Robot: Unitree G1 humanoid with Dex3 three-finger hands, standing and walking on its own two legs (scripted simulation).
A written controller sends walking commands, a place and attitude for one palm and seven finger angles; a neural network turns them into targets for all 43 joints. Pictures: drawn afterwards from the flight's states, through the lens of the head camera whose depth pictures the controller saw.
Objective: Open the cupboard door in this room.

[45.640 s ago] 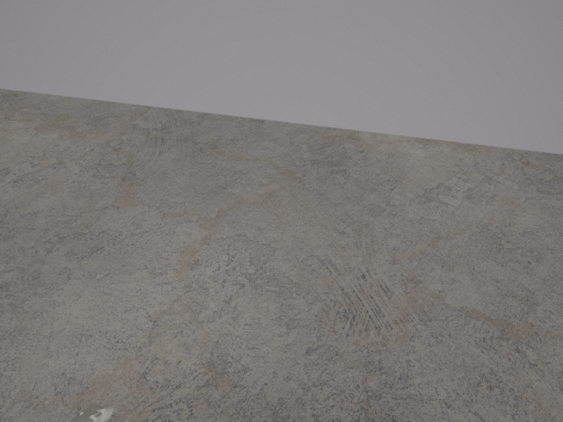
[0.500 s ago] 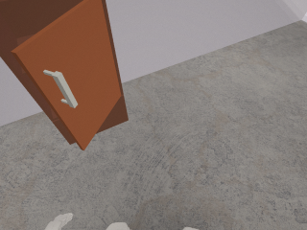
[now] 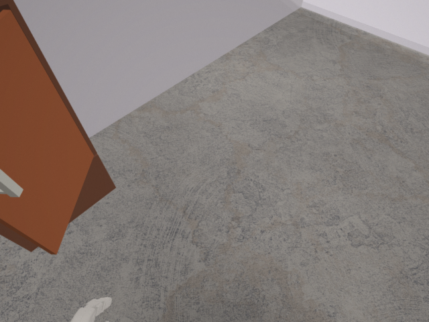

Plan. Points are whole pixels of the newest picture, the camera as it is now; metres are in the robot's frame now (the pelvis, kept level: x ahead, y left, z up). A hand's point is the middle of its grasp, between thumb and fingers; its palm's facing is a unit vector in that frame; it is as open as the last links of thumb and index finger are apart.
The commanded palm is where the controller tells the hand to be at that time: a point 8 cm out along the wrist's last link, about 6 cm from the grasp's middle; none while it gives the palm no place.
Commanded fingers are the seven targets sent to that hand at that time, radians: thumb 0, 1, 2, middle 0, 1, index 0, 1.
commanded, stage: walk to a spot facing it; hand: left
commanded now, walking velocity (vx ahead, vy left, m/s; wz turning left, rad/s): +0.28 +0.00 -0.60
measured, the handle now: out of the picture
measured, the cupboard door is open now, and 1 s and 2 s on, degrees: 41 41 41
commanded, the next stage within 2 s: turn to face it in 1.66 s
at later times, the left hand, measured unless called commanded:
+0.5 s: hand (163, 255) +0.27 +0.13 -0.14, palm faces -0.34 -0.92 -0.17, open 7.4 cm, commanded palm none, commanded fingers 0.00 0.90 0.90 -0.20 -0.30 -0.20 -0.30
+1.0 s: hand (206, 211) +0.40 +0.04 -0.18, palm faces -0.47 -0.87 -0.17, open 7.3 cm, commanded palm none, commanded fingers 0.00 0.90 0.90 -0.20 -0.30 -0.20 -0.30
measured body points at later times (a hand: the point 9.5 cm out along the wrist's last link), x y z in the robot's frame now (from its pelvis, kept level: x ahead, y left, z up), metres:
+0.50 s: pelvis +0.09 -0.02 +0.01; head +0.13 -0.03 +0.46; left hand +0.29 +0.18 -0.13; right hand -0.01 -0.25 -0.13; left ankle +0.09 +0.13 -0.73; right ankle +0.11 -0.17 -0.68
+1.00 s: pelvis +0.27 -0.11 +0.00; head +0.30 -0.11 +0.45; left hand +0.42 +0.08 -0.16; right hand +0.23 -0.36 -0.13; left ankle +0.36 -0.02 -0.73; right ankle +0.16 -0.19 -0.66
